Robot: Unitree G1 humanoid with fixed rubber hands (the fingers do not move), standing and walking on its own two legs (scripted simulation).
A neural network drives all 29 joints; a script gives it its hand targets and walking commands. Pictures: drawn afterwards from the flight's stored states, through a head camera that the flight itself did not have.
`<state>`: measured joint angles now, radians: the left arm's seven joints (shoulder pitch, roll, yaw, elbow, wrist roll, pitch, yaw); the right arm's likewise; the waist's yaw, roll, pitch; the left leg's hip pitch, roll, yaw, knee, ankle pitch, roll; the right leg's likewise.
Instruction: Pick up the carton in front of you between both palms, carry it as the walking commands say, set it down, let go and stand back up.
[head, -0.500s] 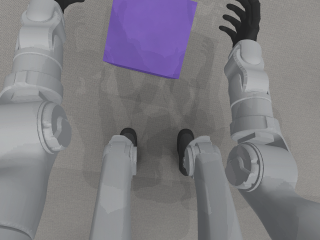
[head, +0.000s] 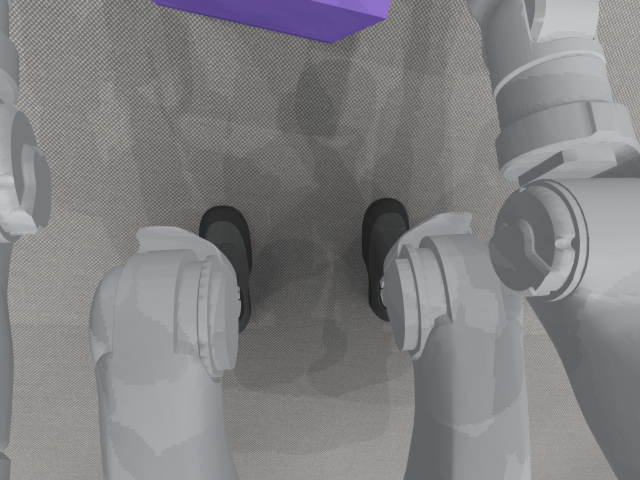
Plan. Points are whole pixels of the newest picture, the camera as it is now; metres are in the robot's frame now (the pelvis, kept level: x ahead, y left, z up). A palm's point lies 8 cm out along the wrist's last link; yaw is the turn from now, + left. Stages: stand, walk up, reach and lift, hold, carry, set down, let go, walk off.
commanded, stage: reach and lift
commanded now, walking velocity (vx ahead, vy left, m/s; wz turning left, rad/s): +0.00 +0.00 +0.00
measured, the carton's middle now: out of the picture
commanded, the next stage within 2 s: none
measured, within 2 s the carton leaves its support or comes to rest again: leaves its support in 0.88 s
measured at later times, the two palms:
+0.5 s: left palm out of the picture +0.59 +0.22 -0.18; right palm out of the picture +0.56 -0.10 -0.18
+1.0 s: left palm out of the picture +0.58 +0.21 -0.14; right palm out of the picture +0.56 -0.09 -0.13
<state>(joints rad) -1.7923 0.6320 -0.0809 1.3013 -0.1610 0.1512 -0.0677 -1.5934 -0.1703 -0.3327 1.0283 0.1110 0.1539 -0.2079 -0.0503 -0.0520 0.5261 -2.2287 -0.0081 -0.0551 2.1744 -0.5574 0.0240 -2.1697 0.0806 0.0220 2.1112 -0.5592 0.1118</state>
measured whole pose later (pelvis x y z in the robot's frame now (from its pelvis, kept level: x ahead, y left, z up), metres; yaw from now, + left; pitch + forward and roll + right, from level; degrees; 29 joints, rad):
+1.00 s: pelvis +0.01 +0.00 +0.00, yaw +1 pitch +38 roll -6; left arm -1.53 0.40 -0.01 0.99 -0.04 0.33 0.02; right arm -1.34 -0.03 -0.47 0.73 0.05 0.27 -0.24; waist -0.02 -0.08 0.29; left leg -2.27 -0.03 -0.05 2.20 -0.59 0.02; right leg -2.21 0.10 0.04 2.15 -0.60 0.11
